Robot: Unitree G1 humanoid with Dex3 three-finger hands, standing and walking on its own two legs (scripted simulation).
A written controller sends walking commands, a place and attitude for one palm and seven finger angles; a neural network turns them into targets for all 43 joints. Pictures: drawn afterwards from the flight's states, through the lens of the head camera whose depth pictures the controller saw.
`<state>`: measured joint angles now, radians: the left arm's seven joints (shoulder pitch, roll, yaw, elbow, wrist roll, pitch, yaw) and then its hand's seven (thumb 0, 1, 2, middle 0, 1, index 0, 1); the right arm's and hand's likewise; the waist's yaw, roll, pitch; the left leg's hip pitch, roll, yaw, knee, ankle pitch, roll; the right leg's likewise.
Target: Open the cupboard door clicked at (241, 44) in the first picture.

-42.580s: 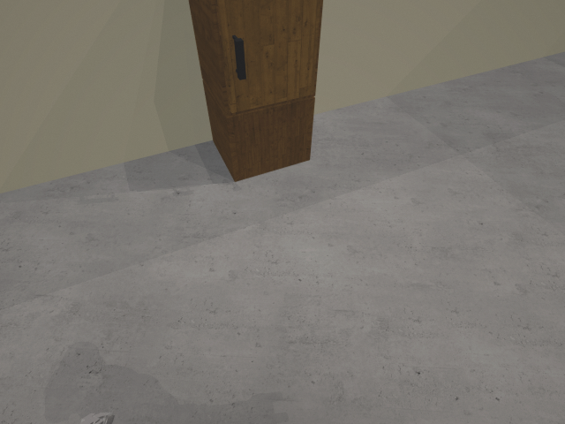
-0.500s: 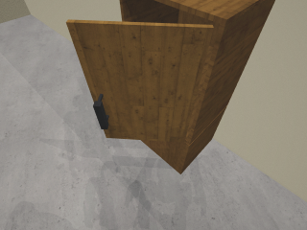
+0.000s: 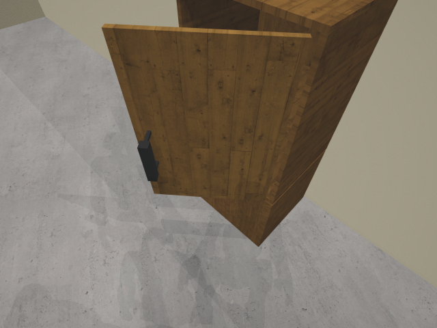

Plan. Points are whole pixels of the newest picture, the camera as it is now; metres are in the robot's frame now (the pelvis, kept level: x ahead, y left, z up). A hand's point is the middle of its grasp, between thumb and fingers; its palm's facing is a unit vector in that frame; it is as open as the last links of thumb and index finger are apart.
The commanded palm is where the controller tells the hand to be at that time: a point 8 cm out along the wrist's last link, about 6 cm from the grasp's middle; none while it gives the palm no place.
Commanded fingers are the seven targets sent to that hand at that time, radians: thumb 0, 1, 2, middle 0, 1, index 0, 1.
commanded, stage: raise the hand with hooked fingers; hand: left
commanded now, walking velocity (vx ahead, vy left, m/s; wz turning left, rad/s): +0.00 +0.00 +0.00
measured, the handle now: (150, 156) +0.56 +0.24 -0.10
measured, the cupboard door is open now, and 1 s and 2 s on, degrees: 40 40 40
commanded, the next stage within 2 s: none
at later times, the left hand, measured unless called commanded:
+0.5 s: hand out of the picture +0.13 +0.21 -0.09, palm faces +0.05 -1.00 -0.01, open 9.3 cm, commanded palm +0.13 +0.26 -0.08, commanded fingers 0.00 0.25 0.62 -0.25 -0.72 -0.25 -0.72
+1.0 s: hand (93, 300) +0.18 +0.26 -0.09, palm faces -0.01 -1.00 -0.03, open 12.3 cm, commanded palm +0.16 +0.31 -0.08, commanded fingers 0.00 -0.34 0.37 -0.29 -1.10 -0.29 -1.10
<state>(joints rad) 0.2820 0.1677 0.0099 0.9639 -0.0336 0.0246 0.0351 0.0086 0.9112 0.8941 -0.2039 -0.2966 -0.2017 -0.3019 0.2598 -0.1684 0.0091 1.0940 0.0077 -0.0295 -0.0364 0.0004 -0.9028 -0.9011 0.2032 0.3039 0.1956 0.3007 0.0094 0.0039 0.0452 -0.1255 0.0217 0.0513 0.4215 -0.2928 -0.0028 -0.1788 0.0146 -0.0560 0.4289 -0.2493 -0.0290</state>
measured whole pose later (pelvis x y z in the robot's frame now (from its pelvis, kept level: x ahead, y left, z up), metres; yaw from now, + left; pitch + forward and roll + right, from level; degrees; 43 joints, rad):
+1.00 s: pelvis -0.06 +0.03 -0.11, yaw +1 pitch +19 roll -3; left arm 0.22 0.30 0.29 0.18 -0.33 -0.42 -0.41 0.00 -0.11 0.46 -0.28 -0.95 -0.27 -0.95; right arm 0.24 -0.28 -0.01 0.55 0.03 -0.22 -0.06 0.01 -0.90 -0.90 0.21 0.30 0.20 0.30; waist -0.01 0.01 -0.15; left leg -1.04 0.01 0.00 1.29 -0.58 0.05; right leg -1.05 -0.03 -0.09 1.21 -0.49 -0.01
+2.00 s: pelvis -0.06 +0.03 -0.12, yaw +1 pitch +21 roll -4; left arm 0.03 0.41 0.44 0.37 -0.39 -0.38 -0.58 -0.01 -0.49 0.30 -0.30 -1.20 -0.30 -1.20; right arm 0.24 -0.29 0.02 0.53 0.03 -0.20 -0.05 0.01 -0.90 -0.90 0.21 0.30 0.20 0.30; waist -0.02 0.01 -0.15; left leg -1.09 0.02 -0.01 1.30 -0.59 0.04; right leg -1.08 -0.02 -0.10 1.21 -0.50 -0.01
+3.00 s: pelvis -0.06 +0.03 -0.13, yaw -1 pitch +26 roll -4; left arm -0.58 0.54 0.48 0.90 -0.22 -0.41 -0.52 -0.01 -0.49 0.30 -0.30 -1.20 -0.30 -1.20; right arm 0.30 -0.30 0.03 0.60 0.02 -0.07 -0.04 0.00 -0.90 -0.90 0.21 0.30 0.20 0.30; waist -0.09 0.02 -0.15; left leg -1.19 0.03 0.00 1.32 -0.58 0.05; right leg -1.19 -0.01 -0.09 1.22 -0.48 0.00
